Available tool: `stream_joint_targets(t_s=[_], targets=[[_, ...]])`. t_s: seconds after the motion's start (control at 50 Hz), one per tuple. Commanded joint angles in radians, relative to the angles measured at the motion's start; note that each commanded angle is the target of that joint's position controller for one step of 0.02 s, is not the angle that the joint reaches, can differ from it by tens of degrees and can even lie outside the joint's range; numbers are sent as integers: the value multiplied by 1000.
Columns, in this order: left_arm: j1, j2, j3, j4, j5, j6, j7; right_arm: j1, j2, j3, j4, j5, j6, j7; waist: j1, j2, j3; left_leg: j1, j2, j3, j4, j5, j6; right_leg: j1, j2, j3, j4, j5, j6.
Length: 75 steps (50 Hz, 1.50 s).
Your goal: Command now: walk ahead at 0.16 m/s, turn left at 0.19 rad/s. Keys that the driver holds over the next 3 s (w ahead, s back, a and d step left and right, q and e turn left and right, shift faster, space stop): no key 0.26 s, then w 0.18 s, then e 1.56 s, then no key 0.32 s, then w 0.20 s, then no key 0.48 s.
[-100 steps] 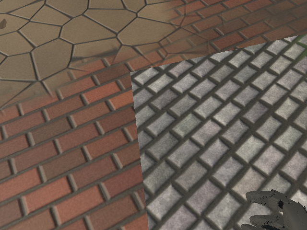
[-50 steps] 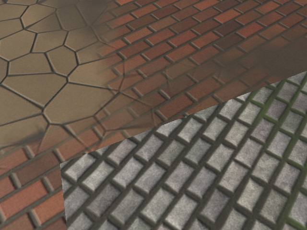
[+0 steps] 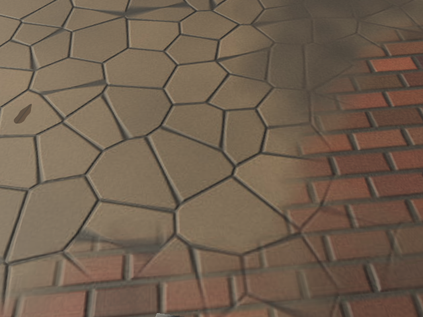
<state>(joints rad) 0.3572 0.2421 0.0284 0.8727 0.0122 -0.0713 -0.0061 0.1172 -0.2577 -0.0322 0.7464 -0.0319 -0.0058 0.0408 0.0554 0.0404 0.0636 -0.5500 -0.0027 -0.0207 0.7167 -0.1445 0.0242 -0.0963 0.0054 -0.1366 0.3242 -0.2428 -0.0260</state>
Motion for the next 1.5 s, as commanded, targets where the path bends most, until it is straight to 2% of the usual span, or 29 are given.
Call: stream_joint_targets(t_s=[0.02,0.06,0.08,0.1,0.12,0.14,0.2,0.26,0.36,0.44,0.48,0.5,0.54,0.64,0.74,0.8,0.82,0.84,0.86,0.9,0.94,1.12,1.28,1.32,1.34,1.36,1.38,1.44,1.5], targets=[[-22,151,33,-41,-7,-2,5,49,-47,-2,-34,-2,-12,-7,-47,-174,-96,196,-18,42,-116,25,22,-12,-228,95,34,728,-114],[-20,149,33,-28,-14,11,11,122,-58,-5,1,-16,-30,-18,-85,-116,-115,328,-28,39,-284,118,53,-19,-194,92,170,613,-80],[26,131,28,-26,-9,12,12,170,-105,-14,16,-28,-45,-25,-90,-29,-164,458,62,-44,-307,382,72,-76,-148,66,287,439,-45],[113,54,5,-49,-9,15,13,220,-171,-25,8,-32,-50,-33,-65,159,-275,667,335,-293,-231,891,174,-238,-64,15,491,-96,-7],[129,51,2,-16,-23,50,18,237,-118,-15,23,26,-38,-46,-93,182,-381,639,396,-382,-264,868,300,-233,-4,106,589,-415,-1],[80,95,12,-20,-13,69,18,203,-105,-11,23,39,-29,-50,-85,115,-293,569,355,-354,-326,663,303,-279,-12,140,641,-429,5],[6,75,12,-10,7,93,21,58,-56,10,23,18,-14,-70,-23,75,-105,345,236,-226,-444,370,202,-247,-45,159,545,-280,22],[40,49,7,36,6,108,27,49,-51,11,46,11,-20,-69,-13,61,-134,304,189,-163,-450,305,176,-149,-19,137,462,-214,31],[-5,68,15,35,22,91,11,102,-120,-29,99,17,7,-53,-36,105,-69,225,201,-276,-593,-461,185,-158,8,80,381,-222,-5],[147,27,9,108,22,65,15,31,-93,-41,100,35,15,-53,49,7,1,14,127,-198,-491,-546,118,105,23,78,51,-147,-86],[187,134,27,118,11,48,32,-11,30,-10,57,36,-4,-50,38,-280,33,-163,-79,73,-75,-320,29,121,-349,628,-266,-504,-184],[119,145,35,116,14,51,34,-22,-40,-24,63,2,-11,-48,4,-183,130,-131,-19,22,10,-229,25,-41,-376,665,-294,-463,-214],[14,100,26,96,3,35,28,51,-53,-30,103,1,-23,-39,-69,-140,97,-41,-6,11,70,-148,1,-63,-264,511,-246,-182,-177],[82,97,35,112,8,22,29,29,-21,-22,106,16,-19,-60,-48,-155,-14,17,-31,53,85,-137,-37,22,-181,344,-27,587,-185],[112,119,55,101,12,56,37,-28,-32,-16,69,39,-11,-78,-5,-207,-54,76,-51,40,-28,-165,-22,46,-187,418,82,660,-177],[10,139,70,65,0,76,40,74,-47,-22,84,39,-20,-87,-71,-185,-58,292,-53,28,-277,-50,-9,-55,-144,455,152,502,-111],[-11,120,68,48,-11,74,38,127,-89,-35,92,26,-31,-95,-88,-135,-88,445,24,-34,-362,63,7,-144,-101,437,229,391,-65],[15,50,53,16,-21,68,38,203,-179,-54,85,9,-39,-107,-88,83,-189,632,294,-257,-380,334,58,-264,-5,318,473,74,-20],[92,40,59,17,-17,84,44,191,-227,-62,83,33,-18,-103,-62,239,-229,621,451,-432,-373,563,196,-385,128,182,634,-456,-4],[36,104,79,40,19,105,35,117,-102,-34,56,31,-9,-102,-39,36,-106,473,374,-310,-410,345,214,-419,28,206,814,-354,1],[-18,83,80,23,20,120,16,47,-70,-20,34,14,-6,-111,-19,64,-46,388,277,-155,-446,274,168,-417,1,191,806,-230,26],[-168,77,62,-72,11,157,-30,114,-118,-36,44,1,-16,-93,-52,87,-72,424,295,-2,-446,220,204,-407,-19,135,626,-136,57],[-208,85,52,-148,-3,140,-43,110,-191,-65,37,6,5,-61,-59,92,-101,399,327,84,-300,222,145,-179,2,45,268,-120,-9],[-135,145,65,-131,14,112,-25,163,-162,-64,52,6,20,-54,-31,-86,-119,263,252,185,-68,17,26,10,-60,200,-6,42,-45],[-135,300,96,-161,13,100,-13,165,-64,-40,-13,7,28,-49,-59,-377,-101,-24,67,245,182,-478,-62,102,-373,630,-42,392,-164],[-50,303,111,-139,5,103,-8,59,-106,-42,-30,0,45,-67,33,-235,-108,-52,32,70,327,-506,-64,42,-396,613,-18,486,-283],[-80,255,96,-135,1,106,-1,59,-109,-44,-29,12,53,-67,-8,-174,-79,-57,47,23,377,-431,-62,12,-334,530,-15,452,-279],[-230,169,70,-174,-9,112,11,104,-138,-56,2,0,41,-59,-71,-170,-66,-23,47,8,355,-239,-54,-17,-182,398,-20,390,-198],[-180,184,72,-168,-11,101,3,108,-121,-54,-3,4,49,-52,-64,-120,-110,-9,30,-2,352,-219,-65,10,-175,415,-6,433,-205]])
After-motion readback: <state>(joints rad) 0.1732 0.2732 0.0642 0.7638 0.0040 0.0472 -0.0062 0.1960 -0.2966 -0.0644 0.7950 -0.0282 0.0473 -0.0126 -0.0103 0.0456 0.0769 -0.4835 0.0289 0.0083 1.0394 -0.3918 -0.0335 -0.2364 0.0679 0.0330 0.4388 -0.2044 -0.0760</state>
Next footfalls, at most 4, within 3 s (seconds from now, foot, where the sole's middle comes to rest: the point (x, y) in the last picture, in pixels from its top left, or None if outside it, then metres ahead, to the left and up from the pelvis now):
0.08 left None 0.16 0.09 -0.78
0.46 right None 0.09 -0.09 -0.78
0.84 left None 0.22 0.10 -0.78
1.32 right None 0.13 -0.09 -0.78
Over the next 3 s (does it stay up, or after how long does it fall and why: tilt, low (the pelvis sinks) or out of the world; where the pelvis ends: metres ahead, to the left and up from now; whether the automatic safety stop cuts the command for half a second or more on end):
stays up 0.23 -0.04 0.00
